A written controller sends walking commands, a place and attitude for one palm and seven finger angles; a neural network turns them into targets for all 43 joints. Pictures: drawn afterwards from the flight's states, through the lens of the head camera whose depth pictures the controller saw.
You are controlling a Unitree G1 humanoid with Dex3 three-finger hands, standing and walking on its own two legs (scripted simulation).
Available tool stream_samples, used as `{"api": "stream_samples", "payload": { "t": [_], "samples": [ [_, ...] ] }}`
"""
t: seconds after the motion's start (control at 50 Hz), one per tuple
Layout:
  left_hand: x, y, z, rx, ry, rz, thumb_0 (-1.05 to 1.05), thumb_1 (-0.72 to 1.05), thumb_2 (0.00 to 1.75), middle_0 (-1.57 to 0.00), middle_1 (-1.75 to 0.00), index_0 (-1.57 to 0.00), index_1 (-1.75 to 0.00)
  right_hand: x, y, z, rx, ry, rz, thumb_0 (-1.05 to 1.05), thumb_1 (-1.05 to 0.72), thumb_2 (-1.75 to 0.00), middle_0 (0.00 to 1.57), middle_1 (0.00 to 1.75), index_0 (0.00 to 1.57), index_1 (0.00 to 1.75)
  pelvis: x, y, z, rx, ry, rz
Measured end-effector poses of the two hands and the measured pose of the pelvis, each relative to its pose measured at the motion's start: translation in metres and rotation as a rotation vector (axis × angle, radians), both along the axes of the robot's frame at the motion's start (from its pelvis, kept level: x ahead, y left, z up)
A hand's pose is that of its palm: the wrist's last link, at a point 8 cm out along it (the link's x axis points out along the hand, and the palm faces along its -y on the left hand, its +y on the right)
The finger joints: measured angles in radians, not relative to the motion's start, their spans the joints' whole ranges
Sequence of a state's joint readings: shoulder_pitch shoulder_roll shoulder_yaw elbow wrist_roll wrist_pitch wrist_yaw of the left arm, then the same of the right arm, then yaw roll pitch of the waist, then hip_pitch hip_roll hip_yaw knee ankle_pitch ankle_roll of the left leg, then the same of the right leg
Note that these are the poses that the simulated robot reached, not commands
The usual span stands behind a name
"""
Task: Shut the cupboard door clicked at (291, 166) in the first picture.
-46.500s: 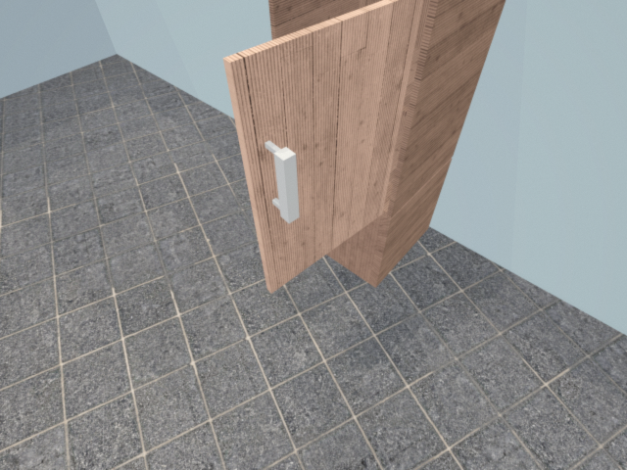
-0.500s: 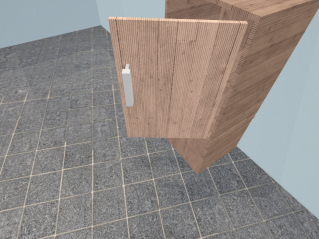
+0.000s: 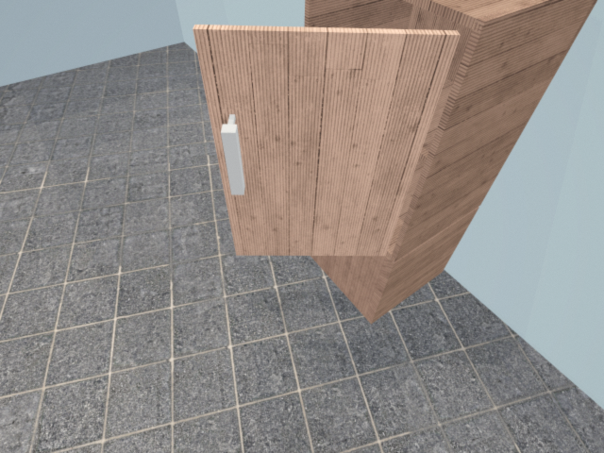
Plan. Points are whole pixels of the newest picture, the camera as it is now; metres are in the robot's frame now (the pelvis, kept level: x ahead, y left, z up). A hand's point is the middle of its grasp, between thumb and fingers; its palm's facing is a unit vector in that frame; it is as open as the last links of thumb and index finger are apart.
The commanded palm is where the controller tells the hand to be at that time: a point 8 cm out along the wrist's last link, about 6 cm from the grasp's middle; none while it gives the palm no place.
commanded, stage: shuffle to correct the standing spot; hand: left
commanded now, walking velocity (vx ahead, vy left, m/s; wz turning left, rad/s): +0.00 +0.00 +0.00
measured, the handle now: (235, 155) +0.63 +0.16 +0.02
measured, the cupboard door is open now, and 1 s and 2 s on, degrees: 55 55 55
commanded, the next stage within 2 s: come to a stop and stand still in 0.80 s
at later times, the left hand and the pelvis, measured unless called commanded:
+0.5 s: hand out of the picture +0.03 +0.17 -0.19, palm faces +0.00 -0.99 -0.14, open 7.4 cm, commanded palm none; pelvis +0.07 +0.01 -0.01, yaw -1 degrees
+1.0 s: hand (224, 440) +0.18 +0.13 -0.20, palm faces +0.12 -0.98 -0.14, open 7.2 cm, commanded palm none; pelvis +0.20 -0.03 -0.02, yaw +3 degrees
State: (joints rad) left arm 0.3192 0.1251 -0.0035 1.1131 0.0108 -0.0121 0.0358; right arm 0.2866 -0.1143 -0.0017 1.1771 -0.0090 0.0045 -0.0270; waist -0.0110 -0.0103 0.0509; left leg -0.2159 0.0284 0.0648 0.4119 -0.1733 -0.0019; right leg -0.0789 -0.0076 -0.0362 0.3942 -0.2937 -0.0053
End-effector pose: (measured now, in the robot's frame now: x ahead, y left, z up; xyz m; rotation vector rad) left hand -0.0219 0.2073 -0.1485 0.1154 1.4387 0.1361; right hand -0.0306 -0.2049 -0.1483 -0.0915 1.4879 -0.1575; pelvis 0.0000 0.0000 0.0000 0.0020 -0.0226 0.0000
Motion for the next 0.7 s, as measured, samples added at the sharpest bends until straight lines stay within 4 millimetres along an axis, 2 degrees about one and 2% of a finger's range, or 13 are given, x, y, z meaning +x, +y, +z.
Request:
{"api": "stream_samples", "payload": {
  "t": [0.12, 0.2, 0.34, 0.42, 0.48, 0.58, 0.64, 0.7],
  "samples": [
    [-0.004, -0.003, -0.002, -0.011, 0.006, 0.006, 0.0, 0.91, 0.9, -0.2, -0.3, -0.2, -0.3, 0.006, 0.0, -0.001, -0.003, -0.02, 0.001, 0.0, -0.91, -0.9, 0.2, 0.3, 0.2, 0.3, 0.001, 0.0, -0.001, 0.001, 0.001, -0.001],
    [-0.007, -0.004, -0.007, -0.023, 0.023, 0.018, 0.0, 0.91, 0.9, -0.2, -0.3, -0.2, -0.3, 0.012, -0.003, -0.002, -0.012, -0.03, -0.007, 0.0, -0.91, -0.9, 0.2, 0.3, 0.2, 0.3, 0.008, 0.0, -0.005, 0.001, 0.004, -0.005],
    [-0.005, 0.003, -0.018, -0.039, 0.07, 0.057, 0.0, 0.91, 0.9, -0.2, -0.3, -0.2, -0.3, 0.032, -0.005, -0.006, -0.043, -0.027, -0.006, 0.0, -0.91, -0.9, 0.2, 0.3, 0.2, 0.3, 0.037, 0.006, -0.015, -0.007, 0.015, 0.003],
    [0.009, 0.009, -0.023, -0.043, 0.111, 0.04, 0.01, 0.91, 0.9, -0.2, -0.3, -0.2, -0.3, 0.052, -0.001, -0.007, -0.061, -0.054, -0.016, 0.0, -0.91, -0.9, 0.2, 0.3, 0.2, 0.3, 0.055, 0.011, -0.02, 0.01, 0.02, -0.014],
    [0.039, 0.014, -0.018, -0.025, 0.101, -0.003, 0.01, 0.91, 0.9, -0.2, -0.3, -0.2, -0.3, 0.054, 0.003, -0.003, -0.06, -0.061, -0.036, 0.0, -0.91, -0.9, 0.2, 0.3, 0.2, 0.3, 0.064, 0.008, -0.015, 0.01, 0.023, -0.023],
    [0.121, 0.017, -0.003, 0.022, -0.053, -0.018, 0.02, 0.93, 0.9, -0.2, -0.3, -0.2, -0.3, 0.042, 0.003, 0.005, -0.015, 0.045, -0.04, 0.0, -0.91, -0.89, 0.2, 0.3, 0.2, 0.3, 0.081, -0.005, -0.005, 0.009, 0.037, 0.003],
    [0.168, 0.017, 0.007, 0.056, -0.159, -0.018, 0.02, 0.94, 0.9, -0.2, -0.3, -0.2, -0.3, 0.045, -0.008, 0.002, 0.014, 0.11, -0.027, 0.0, -0.9, -0.89, 0.2, 0.3, 0.2, 0.3, 0.095, -0.017, -0.006, 0.007, 0.04, 0.025],
    [0.204, 0.011, 0.007, 0.095, -0.256, -0.019, 0.01, 0.94, 0.9, -0.2, -0.3, -0.2, -0.3, 0.06, -0.028, -0.012, 0.028, 0.139, -0.012, 0.0, -0.9, -0.89, 0.2, 0.3, 0.21, 0.3, 0.114, -0.034, -0.018, 0.019, 0.038, 0.048]
  ]
}}
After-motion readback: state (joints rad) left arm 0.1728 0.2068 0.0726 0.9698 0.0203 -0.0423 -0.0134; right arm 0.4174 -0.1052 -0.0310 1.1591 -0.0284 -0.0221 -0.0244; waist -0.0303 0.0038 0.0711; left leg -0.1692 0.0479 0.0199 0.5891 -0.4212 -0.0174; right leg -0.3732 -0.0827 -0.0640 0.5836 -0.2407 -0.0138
